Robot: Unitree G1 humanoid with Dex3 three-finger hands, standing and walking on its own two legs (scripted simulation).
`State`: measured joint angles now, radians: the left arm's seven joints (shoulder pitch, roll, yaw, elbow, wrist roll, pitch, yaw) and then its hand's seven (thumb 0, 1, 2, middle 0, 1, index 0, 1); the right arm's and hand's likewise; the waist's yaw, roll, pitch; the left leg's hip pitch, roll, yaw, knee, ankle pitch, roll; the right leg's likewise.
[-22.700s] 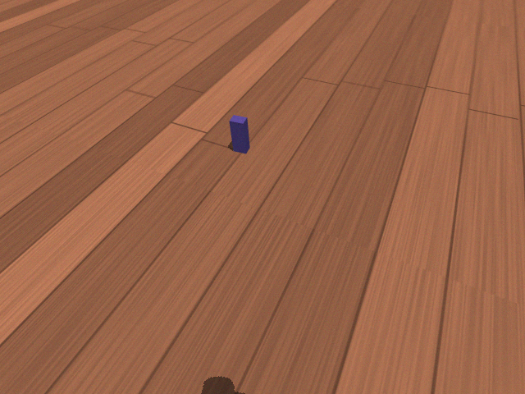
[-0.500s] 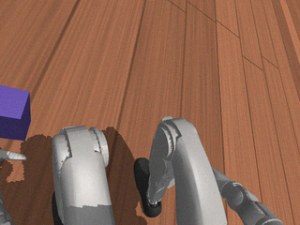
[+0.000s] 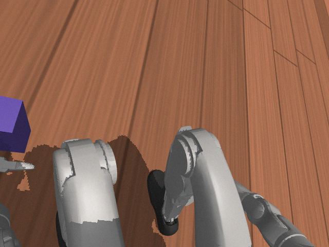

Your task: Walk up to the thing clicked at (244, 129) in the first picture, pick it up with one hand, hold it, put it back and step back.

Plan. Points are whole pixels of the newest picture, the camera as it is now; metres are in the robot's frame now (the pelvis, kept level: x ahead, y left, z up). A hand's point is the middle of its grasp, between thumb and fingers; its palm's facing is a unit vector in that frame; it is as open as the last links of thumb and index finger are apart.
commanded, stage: rest palm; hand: left
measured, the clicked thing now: out of the picture +0.38 +0.30 -0.17
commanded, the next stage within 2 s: close in 0.58 s
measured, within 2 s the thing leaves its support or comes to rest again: leaves its support in 1.96 s
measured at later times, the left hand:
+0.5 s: hand out of the picture +0.35 +0.29 -0.16, palm faces +0.43 -0.90 +0.03, open 17.6 cm
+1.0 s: hand out of the picture +0.36 +0.30 -0.16, palm faces +0.45 -0.89 +0.02, open 15.4 cm
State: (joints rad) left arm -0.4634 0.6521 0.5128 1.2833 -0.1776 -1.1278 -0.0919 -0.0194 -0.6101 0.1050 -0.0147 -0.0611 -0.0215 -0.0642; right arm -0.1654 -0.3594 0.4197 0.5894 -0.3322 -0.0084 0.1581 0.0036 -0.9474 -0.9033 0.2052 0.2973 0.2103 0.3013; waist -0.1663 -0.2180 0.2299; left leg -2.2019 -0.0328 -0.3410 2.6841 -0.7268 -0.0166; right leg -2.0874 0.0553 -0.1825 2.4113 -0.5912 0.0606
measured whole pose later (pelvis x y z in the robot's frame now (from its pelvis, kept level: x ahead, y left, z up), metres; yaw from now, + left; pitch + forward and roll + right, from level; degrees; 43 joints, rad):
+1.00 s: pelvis +0.00 +0.00 +0.00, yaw +0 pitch +12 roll -17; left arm -0.47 0.65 0.50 1.28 -0.11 -1.15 0.01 -0.02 -0.40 0.28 -0.29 -0.26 -0.29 -0.27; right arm -0.17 -0.35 0.41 0.59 -0.34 0.02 0.18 0.00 -0.92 -0.90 0.20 0.30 0.21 0.30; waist -0.16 -0.23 0.24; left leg -2.20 -0.03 -0.34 2.68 -0.72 -0.02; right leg -2.08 0.05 -0.19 2.40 -0.58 0.05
